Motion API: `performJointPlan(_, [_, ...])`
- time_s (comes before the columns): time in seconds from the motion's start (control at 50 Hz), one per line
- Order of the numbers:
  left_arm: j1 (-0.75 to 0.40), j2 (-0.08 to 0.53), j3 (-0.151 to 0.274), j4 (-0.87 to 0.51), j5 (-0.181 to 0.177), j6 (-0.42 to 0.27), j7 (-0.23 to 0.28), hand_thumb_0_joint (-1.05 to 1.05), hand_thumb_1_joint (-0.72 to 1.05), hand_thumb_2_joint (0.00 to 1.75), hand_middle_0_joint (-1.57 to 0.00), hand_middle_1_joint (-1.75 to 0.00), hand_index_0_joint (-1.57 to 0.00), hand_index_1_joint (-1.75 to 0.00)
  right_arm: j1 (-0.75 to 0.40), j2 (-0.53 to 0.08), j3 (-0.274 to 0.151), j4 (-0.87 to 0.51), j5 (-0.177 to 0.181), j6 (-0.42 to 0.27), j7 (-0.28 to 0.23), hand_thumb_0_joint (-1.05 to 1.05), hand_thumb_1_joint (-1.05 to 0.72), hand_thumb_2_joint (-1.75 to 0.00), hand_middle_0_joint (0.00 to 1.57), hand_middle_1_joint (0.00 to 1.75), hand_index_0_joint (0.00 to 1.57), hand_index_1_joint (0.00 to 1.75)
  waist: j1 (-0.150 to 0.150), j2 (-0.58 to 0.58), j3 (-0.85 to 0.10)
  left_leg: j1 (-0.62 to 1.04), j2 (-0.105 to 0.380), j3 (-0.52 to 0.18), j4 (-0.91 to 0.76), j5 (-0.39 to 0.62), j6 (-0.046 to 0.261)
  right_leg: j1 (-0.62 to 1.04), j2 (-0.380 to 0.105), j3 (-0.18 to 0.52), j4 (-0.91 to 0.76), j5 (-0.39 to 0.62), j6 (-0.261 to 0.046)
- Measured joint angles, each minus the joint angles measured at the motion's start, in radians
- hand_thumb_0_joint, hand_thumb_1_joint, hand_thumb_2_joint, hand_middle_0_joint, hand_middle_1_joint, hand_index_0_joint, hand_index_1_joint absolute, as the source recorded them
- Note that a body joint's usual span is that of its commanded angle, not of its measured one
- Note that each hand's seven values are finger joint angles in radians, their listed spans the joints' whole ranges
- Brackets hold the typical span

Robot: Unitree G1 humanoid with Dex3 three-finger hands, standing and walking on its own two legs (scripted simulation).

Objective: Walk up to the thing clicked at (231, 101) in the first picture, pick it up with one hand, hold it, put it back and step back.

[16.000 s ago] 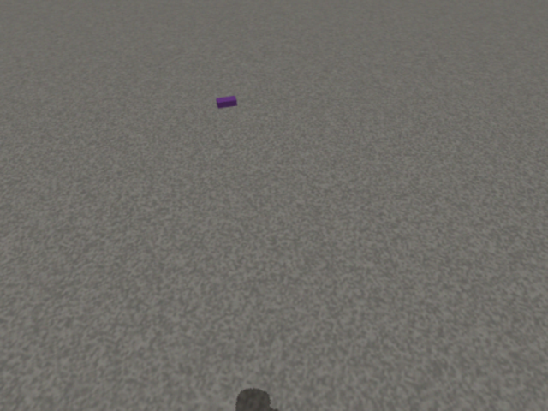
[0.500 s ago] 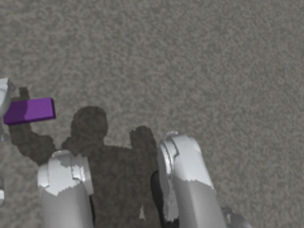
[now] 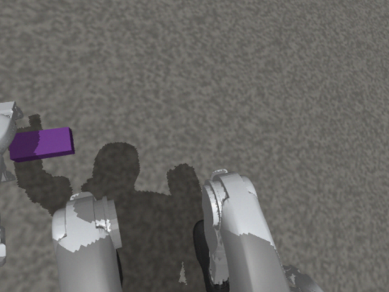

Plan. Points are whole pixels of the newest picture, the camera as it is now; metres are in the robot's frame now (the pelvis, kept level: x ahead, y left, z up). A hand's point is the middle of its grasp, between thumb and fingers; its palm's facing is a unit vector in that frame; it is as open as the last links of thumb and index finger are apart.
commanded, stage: rise first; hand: left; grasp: from above
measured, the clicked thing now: (43, 144) +0.47 +0.29 -0.29
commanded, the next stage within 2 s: approach in 0.24 s
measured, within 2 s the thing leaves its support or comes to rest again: neither
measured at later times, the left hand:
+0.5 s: hand (4, 152) +0.42 +0.32 -0.17, palm faces -0.46 -0.07 -0.88, open 13.5 cm
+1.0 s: hand (27, 136) +0.46 +0.29 -0.18, palm faces -0.46 -0.09 -0.88, open 13.6 cm
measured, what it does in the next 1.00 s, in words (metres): stands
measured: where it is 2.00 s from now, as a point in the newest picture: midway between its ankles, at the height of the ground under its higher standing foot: (165, 286)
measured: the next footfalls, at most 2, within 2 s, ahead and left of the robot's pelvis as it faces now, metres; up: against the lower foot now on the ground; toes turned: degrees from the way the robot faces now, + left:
none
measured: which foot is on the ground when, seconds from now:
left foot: down 0.00-1.00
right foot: down 0.00-1.00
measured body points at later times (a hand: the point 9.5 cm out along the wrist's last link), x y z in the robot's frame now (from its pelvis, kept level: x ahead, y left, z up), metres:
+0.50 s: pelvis +0.00 +0.00 +0.00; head +0.23 +0.08 +0.38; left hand +0.44 +0.32 -0.12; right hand +0.07 -0.27 -0.10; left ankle +0.08 +0.13 -0.28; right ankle +0.10 -0.13 -0.28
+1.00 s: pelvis +0.00 +0.00 +0.00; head +0.25 +0.05 +0.37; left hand +0.48 +0.29 -0.13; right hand +0.03 -0.27 -0.11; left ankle +0.08 +0.13 -0.28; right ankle +0.10 -0.13 -0.28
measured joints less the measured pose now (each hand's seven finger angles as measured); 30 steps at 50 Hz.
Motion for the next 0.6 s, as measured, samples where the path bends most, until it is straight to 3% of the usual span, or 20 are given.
performJointPlan(0.42, [-0.008,0.004,-0.011,0.023,-0.004,0.008,-0.012,0.0,-0.43,0.94,-0.2,-0.89,-0.19,-0.9,0.008,0.002,0.004,-0.002,0.003,-0.011,-0.002,0.0,-0.9,-0.89,0.21,0.3,0.21,0.3,-0.007,0.0,0.0,-0.001,-0.002,0.005,-0.008,0.01,0.004,0.001,-0.002,0.002,-0.008,0.007,-0.003])
performJointPlan(0.6, [-0.068,-0.036,-0.094,0.02,-0.001,0.013,0.02,0.0,-0.43,0.93,-0.19,-0.93,-0.19,-0.93,0.014,0.007,0.003,0.007,0.003,-0.027,-0.004,0.0,-0.9,-0.89,0.21,0.3,0.21,0.3,-0.017,-0.008,-0.007,-0.01,-0.003,0.008,-0.01,0.009,0.002,-0.009,-0.003,0.005,-0.006,0.005,-0.005])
